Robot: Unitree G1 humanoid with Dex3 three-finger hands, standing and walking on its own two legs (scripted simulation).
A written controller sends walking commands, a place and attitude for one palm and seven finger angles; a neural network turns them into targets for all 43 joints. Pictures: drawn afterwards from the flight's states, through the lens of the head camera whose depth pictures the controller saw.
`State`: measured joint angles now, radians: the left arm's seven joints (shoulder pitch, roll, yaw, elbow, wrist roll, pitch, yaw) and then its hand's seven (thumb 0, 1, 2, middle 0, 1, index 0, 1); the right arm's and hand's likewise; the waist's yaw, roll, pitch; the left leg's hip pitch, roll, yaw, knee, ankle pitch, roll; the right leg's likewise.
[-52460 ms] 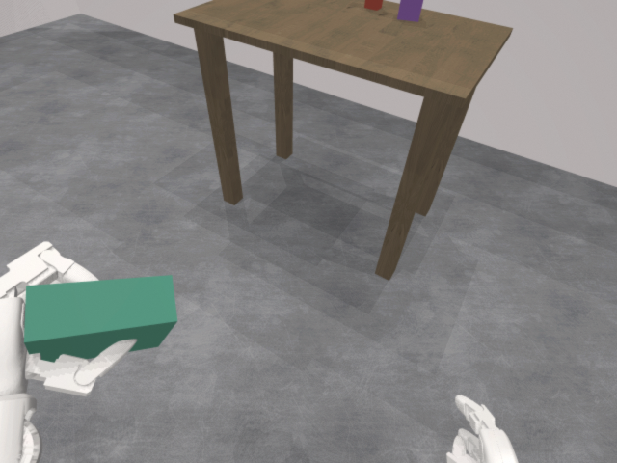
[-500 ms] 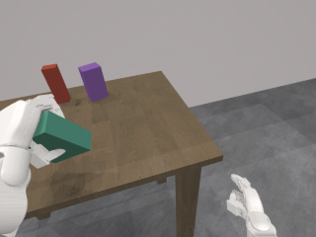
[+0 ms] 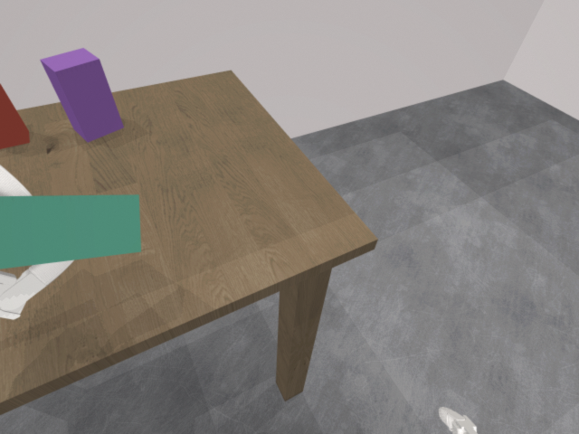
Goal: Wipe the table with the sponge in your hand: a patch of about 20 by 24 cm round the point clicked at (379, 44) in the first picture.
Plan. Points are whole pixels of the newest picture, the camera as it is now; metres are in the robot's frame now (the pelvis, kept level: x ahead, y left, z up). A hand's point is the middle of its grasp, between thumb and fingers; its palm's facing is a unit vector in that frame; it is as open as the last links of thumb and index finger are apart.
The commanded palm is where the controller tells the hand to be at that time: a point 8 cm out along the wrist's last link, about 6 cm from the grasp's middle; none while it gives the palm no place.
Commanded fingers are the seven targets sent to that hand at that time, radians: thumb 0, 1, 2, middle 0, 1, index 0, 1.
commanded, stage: step back with the hand held close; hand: left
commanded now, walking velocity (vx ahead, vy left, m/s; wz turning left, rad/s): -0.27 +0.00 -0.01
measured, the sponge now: (69, 223) +0.25 +0.20 +0.25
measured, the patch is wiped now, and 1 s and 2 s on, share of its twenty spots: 1.00 1.00 1.00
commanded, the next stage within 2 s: stop stepping back and stand still in 0.66 s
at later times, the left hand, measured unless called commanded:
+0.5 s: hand out of the picture +0.13 +0.22 +0.27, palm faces +0.41 -0.82 -0.39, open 8.9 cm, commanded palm +0.08 +0.29 +0.29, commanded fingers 0.00 0.10 1.30 -1.20 -1.60 -1.20 -1.60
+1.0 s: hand out of the picture -0.02 +0.19 +0.29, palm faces +0.42 -0.83 -0.38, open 8.9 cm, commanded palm -0.08 +0.25 +0.29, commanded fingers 0.00 0.10 1.30 -1.20 -1.60 -1.20 -1.60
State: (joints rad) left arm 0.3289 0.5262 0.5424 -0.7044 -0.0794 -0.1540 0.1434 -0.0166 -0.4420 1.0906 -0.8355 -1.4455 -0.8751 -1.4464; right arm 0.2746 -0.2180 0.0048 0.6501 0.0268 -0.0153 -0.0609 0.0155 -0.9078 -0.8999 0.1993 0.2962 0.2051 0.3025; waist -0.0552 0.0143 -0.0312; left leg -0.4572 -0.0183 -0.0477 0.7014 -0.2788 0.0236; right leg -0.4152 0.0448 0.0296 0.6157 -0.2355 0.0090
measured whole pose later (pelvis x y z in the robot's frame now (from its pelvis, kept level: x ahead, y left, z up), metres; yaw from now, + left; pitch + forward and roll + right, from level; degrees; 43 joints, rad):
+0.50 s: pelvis -0.09 +0.01 +0.00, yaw +0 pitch +3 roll +0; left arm 0.30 0.53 0.53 -0.80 -0.09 -0.20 0.13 -0.02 -0.45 1.09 -0.84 -1.44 -0.88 -1.44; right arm 0.14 -0.18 0.01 0.58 0.02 -0.04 -0.06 0.01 -0.91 -0.90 0.20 0.30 0.21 0.30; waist -0.03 -0.08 0.02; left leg -0.42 0.00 0.02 0.69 -0.33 0.01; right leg -0.51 -0.03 0.02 0.78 -0.33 0.02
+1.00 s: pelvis -0.25 -0.03 +0.00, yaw -3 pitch +1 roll +1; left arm 0.27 0.52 0.49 -0.64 -0.08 -0.15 0.12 -0.01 -0.45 1.09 -0.84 -1.44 -0.88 -1.44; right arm 0.26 -0.24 0.00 0.63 0.04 -0.02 -0.07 0.01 -0.91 -0.90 0.20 0.30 0.21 0.30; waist -0.05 -0.02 -0.09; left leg -0.33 0.03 0.03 0.83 -0.45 0.03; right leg -0.47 -0.03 -0.04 0.63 -0.19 -0.01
